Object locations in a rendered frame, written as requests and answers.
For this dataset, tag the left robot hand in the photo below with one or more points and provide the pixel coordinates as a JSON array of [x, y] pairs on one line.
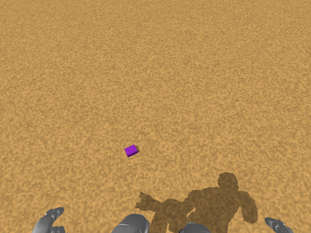
[[44, 224]]

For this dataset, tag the small box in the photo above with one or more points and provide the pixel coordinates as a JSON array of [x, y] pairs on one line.
[[131, 150]]

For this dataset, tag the right robot hand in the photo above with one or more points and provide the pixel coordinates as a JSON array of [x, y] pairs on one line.
[[277, 225]]

